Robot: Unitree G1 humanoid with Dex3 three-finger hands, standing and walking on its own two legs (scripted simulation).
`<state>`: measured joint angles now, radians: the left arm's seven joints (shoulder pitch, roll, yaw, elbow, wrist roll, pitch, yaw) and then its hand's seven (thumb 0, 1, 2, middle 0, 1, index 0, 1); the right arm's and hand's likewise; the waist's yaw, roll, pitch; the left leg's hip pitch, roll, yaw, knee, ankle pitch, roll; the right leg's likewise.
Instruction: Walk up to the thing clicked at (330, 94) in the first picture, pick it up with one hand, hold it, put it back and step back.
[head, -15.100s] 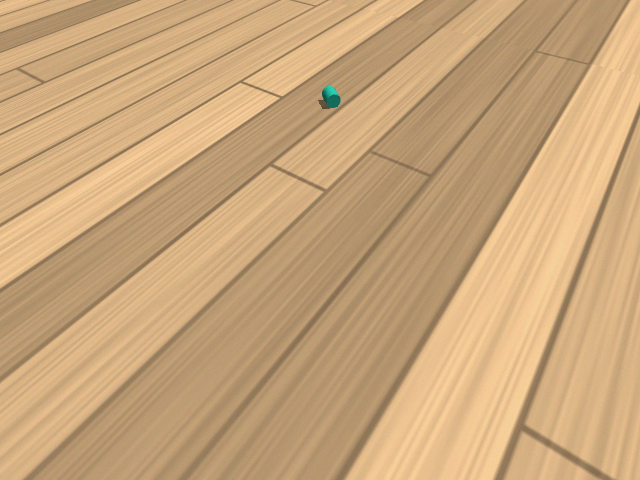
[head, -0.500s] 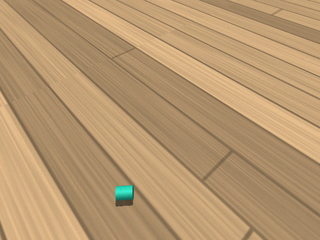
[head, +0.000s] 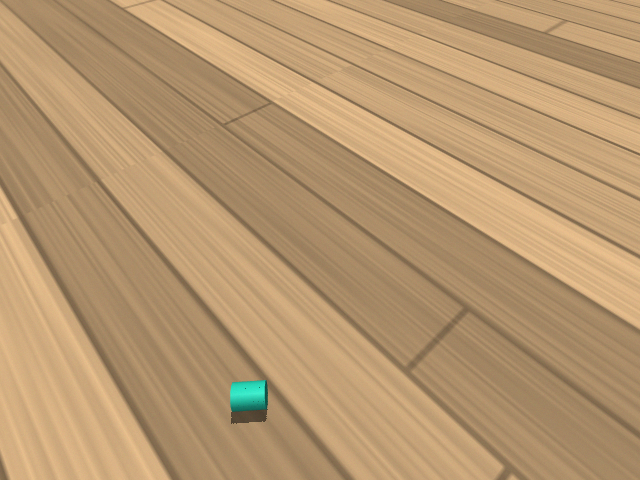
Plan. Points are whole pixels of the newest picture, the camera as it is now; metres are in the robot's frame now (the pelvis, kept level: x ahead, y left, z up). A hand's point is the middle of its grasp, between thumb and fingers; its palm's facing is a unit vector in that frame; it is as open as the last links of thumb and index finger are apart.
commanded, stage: stand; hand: left
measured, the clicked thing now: (249, 395) +0.48 +0.23 -0.74
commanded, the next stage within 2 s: walk up in 1.22 s
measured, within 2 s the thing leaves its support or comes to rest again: neither
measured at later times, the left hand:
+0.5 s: hand out of the picture +0.08 +0.26 -0.16, palm faces -0.03 -0.94 -0.34, open 7.4 cm
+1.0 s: hand out of the picture +0.07 +0.26 -0.16, palm faces -0.03 -0.94 -0.34, open 7.4 cm
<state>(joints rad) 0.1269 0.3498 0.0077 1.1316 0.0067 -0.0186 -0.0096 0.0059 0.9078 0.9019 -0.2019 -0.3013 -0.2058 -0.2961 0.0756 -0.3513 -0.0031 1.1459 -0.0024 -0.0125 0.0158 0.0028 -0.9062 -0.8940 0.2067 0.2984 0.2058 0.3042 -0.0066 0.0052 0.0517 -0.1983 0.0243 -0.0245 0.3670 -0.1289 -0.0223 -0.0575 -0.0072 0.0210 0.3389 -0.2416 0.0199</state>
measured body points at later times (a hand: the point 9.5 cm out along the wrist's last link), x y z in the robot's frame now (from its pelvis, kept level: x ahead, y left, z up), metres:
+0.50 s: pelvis +0.01 +0.00 +0.00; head +0.02 +0.01 +0.45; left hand +0.09 +0.31 -0.13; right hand +0.08 -0.30 -0.13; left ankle +0.05 +0.13 -0.75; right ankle -0.03 -0.13 -0.75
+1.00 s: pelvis +0.01 +0.01 +0.00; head +0.03 +0.01 +0.45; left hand +0.07 +0.31 -0.14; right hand +0.09 -0.30 -0.13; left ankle +0.05 +0.13 -0.75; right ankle -0.03 -0.13 -0.75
